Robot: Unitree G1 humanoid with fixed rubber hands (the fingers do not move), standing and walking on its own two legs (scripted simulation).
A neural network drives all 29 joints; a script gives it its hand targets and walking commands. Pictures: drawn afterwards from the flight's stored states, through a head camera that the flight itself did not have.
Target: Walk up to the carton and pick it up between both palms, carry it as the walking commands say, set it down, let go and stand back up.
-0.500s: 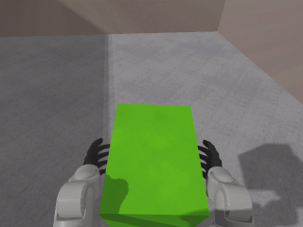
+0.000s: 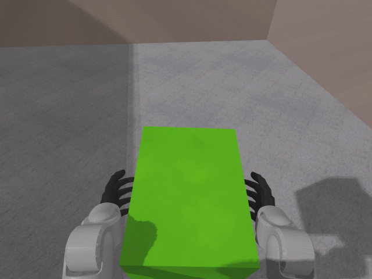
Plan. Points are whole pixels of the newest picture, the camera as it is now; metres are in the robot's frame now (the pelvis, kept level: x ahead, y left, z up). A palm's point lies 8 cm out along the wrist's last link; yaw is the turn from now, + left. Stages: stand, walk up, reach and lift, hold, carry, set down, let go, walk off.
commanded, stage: carry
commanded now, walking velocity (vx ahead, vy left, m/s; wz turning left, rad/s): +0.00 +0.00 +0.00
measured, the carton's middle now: (186, 210) +0.28 +0.00 +0.03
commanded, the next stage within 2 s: none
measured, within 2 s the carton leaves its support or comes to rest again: neither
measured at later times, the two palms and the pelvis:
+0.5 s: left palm (111, 209) +0.24 +0.14 +0.09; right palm (264, 211) +0.24 -0.15 +0.09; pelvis +0.00 +0.00 +0.00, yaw +0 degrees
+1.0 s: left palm (113, 211) +0.24 +0.13 +0.09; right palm (269, 213) +0.24 -0.16 +0.09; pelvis +0.00 -0.01 +0.00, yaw -1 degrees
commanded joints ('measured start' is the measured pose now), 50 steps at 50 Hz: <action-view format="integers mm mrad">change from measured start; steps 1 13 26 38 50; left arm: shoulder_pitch -370 -373 -383 -392 -326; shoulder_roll -759 -761 -767 -771 -807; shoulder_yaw -547 -548 -545 -541 -591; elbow -112 -124 -115 -100 -175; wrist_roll -244 -250 -249 -244 -285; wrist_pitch -7 21 22 12 55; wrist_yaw -108 -106 -111 -117 -111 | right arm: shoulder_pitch -358 -363 -372 -380 -312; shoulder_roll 723 727 734 739 780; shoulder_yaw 548 552 551 549 587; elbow -101 -114 -105 -92 -161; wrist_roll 242 249 247 242 272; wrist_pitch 1 28 28 18 55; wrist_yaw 105 101 105 111 107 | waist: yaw -1 -1 -1 0 5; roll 0 0 0 -1 36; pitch -150 -141 -142 -143 -146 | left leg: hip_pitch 132 133 137 139 145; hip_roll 56 54 53 53 124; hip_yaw -62 -63 -63 -62 -71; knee -46 -44 -40 -38 14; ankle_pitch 180 180 188 187 333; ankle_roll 26 27 29 29 15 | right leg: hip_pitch -7 -8 -7 -7 -42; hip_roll -95 -94 -94 -95 -64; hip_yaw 73 69 67 67 34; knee -95 -98 -95 -94 7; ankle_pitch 272 261 263 265 280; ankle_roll -25 -27 -31 -35 -25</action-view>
